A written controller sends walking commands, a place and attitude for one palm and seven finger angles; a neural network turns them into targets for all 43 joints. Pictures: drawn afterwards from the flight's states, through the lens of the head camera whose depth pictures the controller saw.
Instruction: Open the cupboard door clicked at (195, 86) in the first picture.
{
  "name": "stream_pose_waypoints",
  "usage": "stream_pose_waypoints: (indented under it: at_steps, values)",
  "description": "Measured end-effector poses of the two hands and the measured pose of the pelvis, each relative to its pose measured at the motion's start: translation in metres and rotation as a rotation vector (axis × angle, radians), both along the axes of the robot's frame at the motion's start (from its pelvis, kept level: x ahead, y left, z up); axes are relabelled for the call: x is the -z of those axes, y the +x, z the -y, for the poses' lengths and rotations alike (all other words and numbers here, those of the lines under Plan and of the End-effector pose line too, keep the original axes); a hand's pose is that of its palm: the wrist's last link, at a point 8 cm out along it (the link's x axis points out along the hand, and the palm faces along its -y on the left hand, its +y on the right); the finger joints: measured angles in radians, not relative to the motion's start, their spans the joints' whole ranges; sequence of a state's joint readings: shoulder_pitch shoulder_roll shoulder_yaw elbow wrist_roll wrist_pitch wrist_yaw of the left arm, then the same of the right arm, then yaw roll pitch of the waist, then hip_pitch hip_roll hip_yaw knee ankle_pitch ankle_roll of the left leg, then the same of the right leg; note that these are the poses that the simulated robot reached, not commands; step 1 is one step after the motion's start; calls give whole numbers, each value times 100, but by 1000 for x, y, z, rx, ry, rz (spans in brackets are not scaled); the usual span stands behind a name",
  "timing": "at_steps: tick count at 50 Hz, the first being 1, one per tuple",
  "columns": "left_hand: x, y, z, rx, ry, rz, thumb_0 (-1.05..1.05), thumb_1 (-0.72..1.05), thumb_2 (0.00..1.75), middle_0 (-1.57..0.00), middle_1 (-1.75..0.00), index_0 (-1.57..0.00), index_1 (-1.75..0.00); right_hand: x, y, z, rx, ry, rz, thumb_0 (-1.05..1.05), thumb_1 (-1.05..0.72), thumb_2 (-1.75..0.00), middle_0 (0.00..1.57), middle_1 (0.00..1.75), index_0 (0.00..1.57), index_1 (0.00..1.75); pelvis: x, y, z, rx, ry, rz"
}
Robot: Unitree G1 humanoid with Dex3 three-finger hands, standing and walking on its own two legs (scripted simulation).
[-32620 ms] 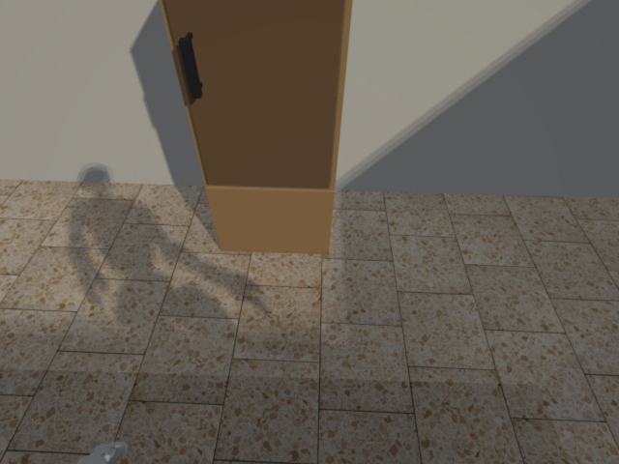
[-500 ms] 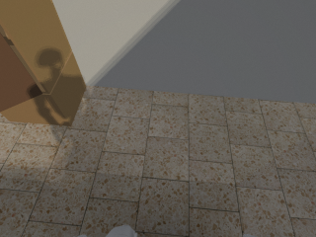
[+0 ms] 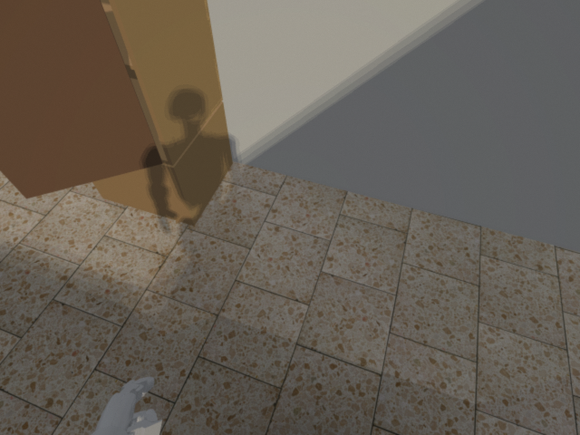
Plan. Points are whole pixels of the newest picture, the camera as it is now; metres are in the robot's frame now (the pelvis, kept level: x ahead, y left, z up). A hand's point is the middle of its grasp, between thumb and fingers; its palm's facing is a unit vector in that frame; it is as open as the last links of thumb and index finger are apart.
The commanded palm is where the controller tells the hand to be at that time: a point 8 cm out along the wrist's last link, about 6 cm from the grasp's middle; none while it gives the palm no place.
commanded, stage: turn to face it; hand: left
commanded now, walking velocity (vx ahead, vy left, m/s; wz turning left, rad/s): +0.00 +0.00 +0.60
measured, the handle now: out of the picture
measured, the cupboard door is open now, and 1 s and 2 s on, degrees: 41 41 41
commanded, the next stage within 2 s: take the last steps up to it in 0.50 s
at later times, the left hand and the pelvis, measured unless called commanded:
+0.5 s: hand out of the picture -0.04 +0.22 -0.19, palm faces +0.33 -0.91 -0.24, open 7.4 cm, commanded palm none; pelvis +0.01 +0.01 -0.01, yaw +16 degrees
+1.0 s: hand out of the picture -0.01 +0.19 -0.15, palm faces +0.47 -0.86 -0.21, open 7.4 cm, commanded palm none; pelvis +0.05 +0.01 +0.01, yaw +25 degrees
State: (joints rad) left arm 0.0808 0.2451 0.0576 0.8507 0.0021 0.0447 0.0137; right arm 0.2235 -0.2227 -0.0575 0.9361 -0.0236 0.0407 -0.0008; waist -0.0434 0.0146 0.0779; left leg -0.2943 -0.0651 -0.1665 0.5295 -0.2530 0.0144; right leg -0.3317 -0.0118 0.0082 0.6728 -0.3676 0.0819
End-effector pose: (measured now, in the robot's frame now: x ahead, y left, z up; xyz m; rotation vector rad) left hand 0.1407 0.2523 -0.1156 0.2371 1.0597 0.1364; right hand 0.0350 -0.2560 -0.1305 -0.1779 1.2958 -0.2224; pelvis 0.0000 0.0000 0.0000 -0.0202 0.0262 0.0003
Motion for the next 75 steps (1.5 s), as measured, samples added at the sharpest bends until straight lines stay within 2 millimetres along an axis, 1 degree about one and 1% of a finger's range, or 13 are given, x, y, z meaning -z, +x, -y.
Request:
stream_pose_waypoints:
  at_steps: [4, 11, 20, 24, 33, 41, 44, 49, 55, 63, 67, 70, 75]
  values:
    - [-2, -16, 13, -37, 28, 21, 1, 91, 90, -20, -30, -20, -30, 15, 10, 20, -26, 17, -11, 1, -91, -90, 20, 30, 20, 30, 7, 0, 15, -53, 17, 7]
    - [0, -75, 26, -165, -6, -76, 1, 90, 90, -20, -30, -20, -30, 5, 51, 26, -137, 21, -14, 1, -91, -90, 20, 30, 20, 30, -3, 4, 21, -161, 47, 21]
    - [34, -170, 6, -350, -76, -236, 1, 90, 90, -21, -30, -20, -30, -4, 135, -28, -348, -8, 106, 1, -91, -90, 20, 30, 20, 30, 9, 7, -3, -254, 33, 12]
    - [44, -197, -11, -418, -77, -308, 1, 90, 90, -20, -30, -20, -30, -9, 155, -58, -419, -18, 166, 1, -91, -90, 20, 30, 20, 30, 13, 5, -13, -278, 27, 14]
    - [23, -180, -23, -458, -63, -223, 1, 91, 90, -20, -30, -19, -30, -12, 141, -83, -460, 24, 136, 1, -91, -90, 20, 30, 20, 30, -3, 7, -15, -326, 9, 24]
    - [14, -142, -5, -435, -39, -86, 1, 91, 90, -20, -30, -19, -30, 19, 114, -52, -415, 77, 31, 1, -91, -90, 20, 30, 20, 30, 9, 22, 1, -363, 39, 32]
    - [11, -147, 7, -481, -40, -71, 1, 91, 90, -20, -30, -20, -30, 25, 114, -40, -439, 67, -36, 1, -91, -90, 20, 30, 20, 30, 8, 28, 1, -405, 35, 46]
    - [5, -172, 25, -543, -84, -166, 1, 90, 90, -20, -30, -20, -30, 8, 136, -42, -449, 55, -56, 1, -92, -90, 20, 30, 20, 30, -7, 45, -10, -436, 51, 29]
    - [8, -205, 31, -629, -154, -296, 1, 90, 90, -20, -30, -20, -30, -3, 181, -82, -520, 46, -41, 1, -92, -90, 20, 30, 20, 30, -12, 65, -40, -480, 60, 8]
    - [38, -242, -7, -731, -241, -474, 1, 90, 90, -20, -30, -20, -30, 9, 263, -205, -669, 61, 111, 1, -91, -90, 20, 30, 20, 30, 17, 91, -116, -515, 20, 6]
    - [44, -217, -57, -708, -215, -467, 1, 91, 90, -20, -30, -20, -30, 6, 270, -247, -654, 74, 161, 1, -91, -90, 20, 30, 20, 30, 16, 103, -143, -499, 38, 19]
    - [37, -171, -101, -674, -171, -363, 1, 91, 90, -20, -30, -19, -30, 3, 262, -260, -607, 81, 147, 0, -93, -90, 20, 30, 20, 30, 7, 113, -160, -491, 46, 19]
    - [20, -81, -163, -606, -111, -167, 1, 91, 90, -20, -30, -19, -30, 0, 252, -256, -557, 55, 78, -1, -95, -90, 20, 30, 20, 30, -3, 136, -185, -482, 59, 18]
